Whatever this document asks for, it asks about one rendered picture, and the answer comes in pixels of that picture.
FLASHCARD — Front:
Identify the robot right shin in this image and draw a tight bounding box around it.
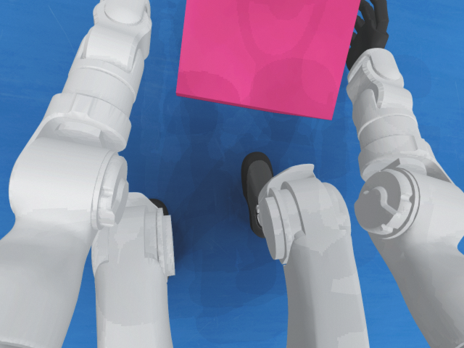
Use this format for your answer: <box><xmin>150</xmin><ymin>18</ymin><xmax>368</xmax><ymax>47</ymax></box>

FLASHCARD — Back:
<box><xmin>256</xmin><ymin>164</ymin><xmax>351</xmax><ymax>236</ymax></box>

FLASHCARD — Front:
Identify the left robot thigh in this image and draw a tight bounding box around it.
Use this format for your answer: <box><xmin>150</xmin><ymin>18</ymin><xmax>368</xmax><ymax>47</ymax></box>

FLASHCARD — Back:
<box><xmin>95</xmin><ymin>205</ymin><xmax>175</xmax><ymax>348</ymax></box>

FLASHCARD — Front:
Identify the robot right forearm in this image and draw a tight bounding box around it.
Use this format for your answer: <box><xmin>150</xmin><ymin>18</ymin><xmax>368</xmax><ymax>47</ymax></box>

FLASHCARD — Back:
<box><xmin>347</xmin><ymin>48</ymin><xmax>455</xmax><ymax>185</ymax></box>

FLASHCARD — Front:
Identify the right robot hand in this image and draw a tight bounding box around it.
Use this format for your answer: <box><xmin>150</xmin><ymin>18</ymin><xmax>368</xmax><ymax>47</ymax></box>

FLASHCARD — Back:
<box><xmin>346</xmin><ymin>0</ymin><xmax>389</xmax><ymax>70</ymax></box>

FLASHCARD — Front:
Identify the robot left upper arm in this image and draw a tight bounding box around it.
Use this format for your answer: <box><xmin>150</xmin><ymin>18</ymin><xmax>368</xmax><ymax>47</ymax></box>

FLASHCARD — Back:
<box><xmin>0</xmin><ymin>137</ymin><xmax>129</xmax><ymax>348</ymax></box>

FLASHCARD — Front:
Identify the robot left forearm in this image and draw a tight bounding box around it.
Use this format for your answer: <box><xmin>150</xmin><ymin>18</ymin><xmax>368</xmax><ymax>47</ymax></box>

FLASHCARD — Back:
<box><xmin>9</xmin><ymin>0</ymin><xmax>152</xmax><ymax>212</ymax></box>

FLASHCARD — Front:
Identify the robot right upper arm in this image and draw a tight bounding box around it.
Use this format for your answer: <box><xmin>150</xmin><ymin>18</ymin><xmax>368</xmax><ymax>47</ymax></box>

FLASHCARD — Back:
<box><xmin>354</xmin><ymin>167</ymin><xmax>464</xmax><ymax>348</ymax></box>

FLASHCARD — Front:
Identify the carton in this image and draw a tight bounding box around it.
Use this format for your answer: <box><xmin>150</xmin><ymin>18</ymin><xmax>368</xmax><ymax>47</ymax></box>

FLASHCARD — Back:
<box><xmin>176</xmin><ymin>0</ymin><xmax>360</xmax><ymax>120</ymax></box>

